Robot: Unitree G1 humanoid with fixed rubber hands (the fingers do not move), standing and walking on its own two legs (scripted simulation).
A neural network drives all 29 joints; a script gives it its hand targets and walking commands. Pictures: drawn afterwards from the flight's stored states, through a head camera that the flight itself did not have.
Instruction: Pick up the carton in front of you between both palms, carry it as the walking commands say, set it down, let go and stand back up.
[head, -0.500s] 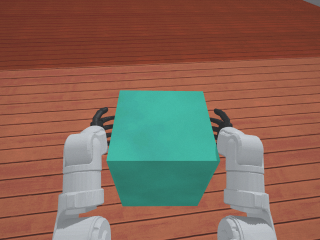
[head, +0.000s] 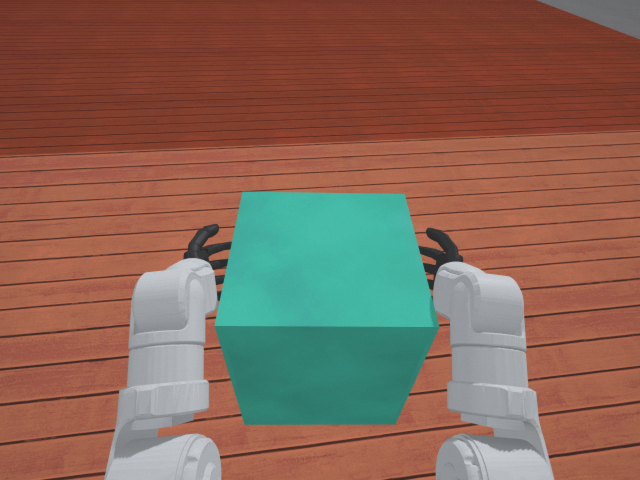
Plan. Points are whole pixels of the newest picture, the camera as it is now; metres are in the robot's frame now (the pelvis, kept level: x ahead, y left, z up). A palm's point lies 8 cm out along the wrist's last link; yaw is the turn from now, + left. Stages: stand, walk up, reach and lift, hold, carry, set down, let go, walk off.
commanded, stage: carry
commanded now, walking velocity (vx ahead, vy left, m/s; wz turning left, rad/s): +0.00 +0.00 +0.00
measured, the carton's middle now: (322, 312) +0.33 +0.00 +0.06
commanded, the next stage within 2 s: none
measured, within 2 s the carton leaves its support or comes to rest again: neither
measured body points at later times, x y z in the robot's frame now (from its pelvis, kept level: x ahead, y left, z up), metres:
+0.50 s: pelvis -0.02 +0.00 +0.00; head -0.05 +0.00 +0.45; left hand +0.33 +0.15 +0.12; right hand +0.33 -0.15 +0.12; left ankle -0.04 +0.10 -0.74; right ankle -0.01 -0.09 -0.74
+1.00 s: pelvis -0.02 +0.00 +0.00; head -0.05 +0.00 +0.45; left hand +0.32 +0.15 +0.12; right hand +0.32 -0.15 +0.12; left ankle -0.04 +0.10 -0.74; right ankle -0.01 -0.09 -0.74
